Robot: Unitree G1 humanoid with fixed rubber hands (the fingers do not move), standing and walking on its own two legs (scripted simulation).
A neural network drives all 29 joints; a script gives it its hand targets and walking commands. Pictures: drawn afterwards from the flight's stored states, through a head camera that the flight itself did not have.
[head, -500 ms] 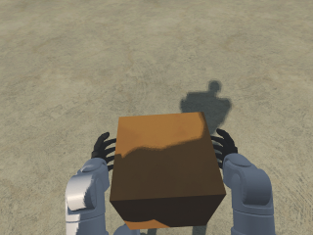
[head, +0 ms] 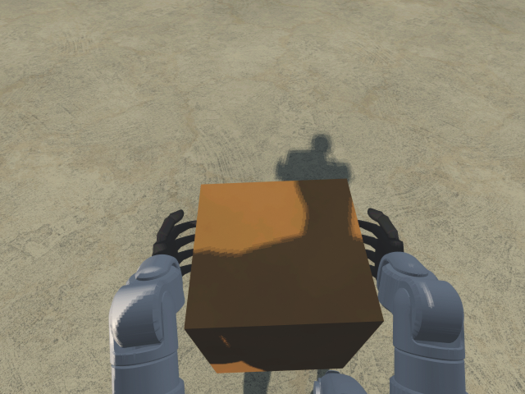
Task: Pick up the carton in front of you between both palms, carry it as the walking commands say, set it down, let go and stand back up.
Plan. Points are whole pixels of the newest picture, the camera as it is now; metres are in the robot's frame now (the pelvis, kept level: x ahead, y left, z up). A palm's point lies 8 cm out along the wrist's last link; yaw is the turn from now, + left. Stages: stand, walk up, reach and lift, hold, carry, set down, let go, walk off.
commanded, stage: carry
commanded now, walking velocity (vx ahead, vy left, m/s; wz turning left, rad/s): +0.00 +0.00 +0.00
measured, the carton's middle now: (277, 283) +0.28 +0.00 +0.00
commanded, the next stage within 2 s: none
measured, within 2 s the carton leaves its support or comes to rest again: neither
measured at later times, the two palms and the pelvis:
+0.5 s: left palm (197, 141) +0.52 +0.13 +0.07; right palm (355, 141) +0.53 -0.17 +0.07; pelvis +0.25 -0.03 -0.01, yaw +2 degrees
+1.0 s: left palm (192, 136) +0.59 +0.15 +0.03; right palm (333, 135) +0.60 -0.14 +0.02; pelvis +0.31 +0.00 -0.02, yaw +2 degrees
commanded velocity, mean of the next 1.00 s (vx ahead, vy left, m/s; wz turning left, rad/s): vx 0.00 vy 0.00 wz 0.00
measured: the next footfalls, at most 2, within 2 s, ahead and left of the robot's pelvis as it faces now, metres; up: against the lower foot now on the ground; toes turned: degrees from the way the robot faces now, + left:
right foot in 0.20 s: +0.33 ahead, -0.11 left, +0.00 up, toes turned +8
left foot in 0.46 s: +0.29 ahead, +0.10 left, +0.00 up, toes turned +1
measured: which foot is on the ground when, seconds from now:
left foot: down 0.00-0.20, up 0.22-0.44, down 0.46-1.00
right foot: up 0.00-0.18, down 0.20-1.00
